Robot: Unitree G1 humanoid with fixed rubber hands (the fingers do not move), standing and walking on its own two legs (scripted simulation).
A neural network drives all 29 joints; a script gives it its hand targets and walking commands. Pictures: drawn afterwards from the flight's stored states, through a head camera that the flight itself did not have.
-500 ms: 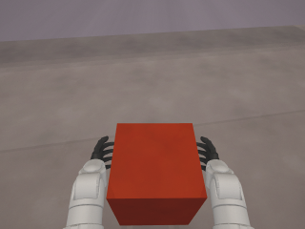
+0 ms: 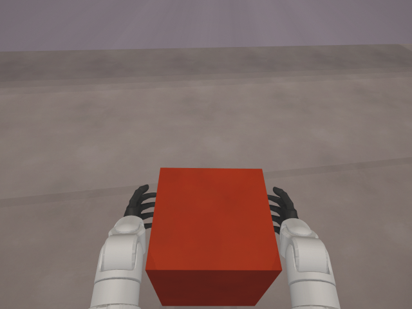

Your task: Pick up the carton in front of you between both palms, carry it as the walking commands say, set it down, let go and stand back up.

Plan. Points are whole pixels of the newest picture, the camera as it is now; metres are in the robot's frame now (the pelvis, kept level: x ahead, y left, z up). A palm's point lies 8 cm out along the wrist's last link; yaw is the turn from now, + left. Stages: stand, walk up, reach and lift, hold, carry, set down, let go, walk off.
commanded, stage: carry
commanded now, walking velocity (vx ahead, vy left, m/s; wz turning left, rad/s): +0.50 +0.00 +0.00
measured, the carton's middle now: (209, 240) +0.29 +0.00 -0.03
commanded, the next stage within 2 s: none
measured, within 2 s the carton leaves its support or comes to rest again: neither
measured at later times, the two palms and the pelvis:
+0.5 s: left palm (163, 150) +0.50 +0.12 +0.03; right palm (276, 155) +0.51 -0.18 +0.02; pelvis +0.22 -0.04 -0.01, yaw +2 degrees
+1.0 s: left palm (164, 111) +0.66 +0.14 +0.04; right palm (262, 113) +0.67 -0.16 +0.05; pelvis +0.37 -0.02 +0.00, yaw +0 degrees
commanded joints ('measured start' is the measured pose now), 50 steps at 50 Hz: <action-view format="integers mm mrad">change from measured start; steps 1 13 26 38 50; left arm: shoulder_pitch -438 -396 -328 -356 -423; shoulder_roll -853 -819 -821 -800 -866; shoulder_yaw -552 -625 -528 -614 -559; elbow -68 -198 -73 -204 -70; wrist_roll -231 -273 -250 -271 -247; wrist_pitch -36 -36 -71 -59 -39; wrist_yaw -207 -195 -219 -205 -218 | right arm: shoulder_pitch -444 -421 -402 -370 -415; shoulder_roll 866 825 847 826 869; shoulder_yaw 535 652 631 685 555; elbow -26 -204 -132 -231 -64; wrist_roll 218 270 223 251 213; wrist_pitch -33 -26 -40 -36 -30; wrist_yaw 203 186 177 168 196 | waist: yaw -19 -24 11 -3 -3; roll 9 170 -109 -42 82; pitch -222 -170 -301 -283 -301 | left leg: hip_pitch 376 438 -219 232 281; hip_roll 23 237 30 59 132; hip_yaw -43 -186 -169 -50 -110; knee -151 -403 581 -179 7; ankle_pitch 47 151 -279 327 856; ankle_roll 38 135 -13 -21 30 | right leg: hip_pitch -134 -542 220 -53 -75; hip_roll -135 -62 -377 -194 -115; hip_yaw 11 1 301 -25 -3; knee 127 247 -88 18 107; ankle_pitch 448 191 865 473 561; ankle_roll -31 21 -190 -36 43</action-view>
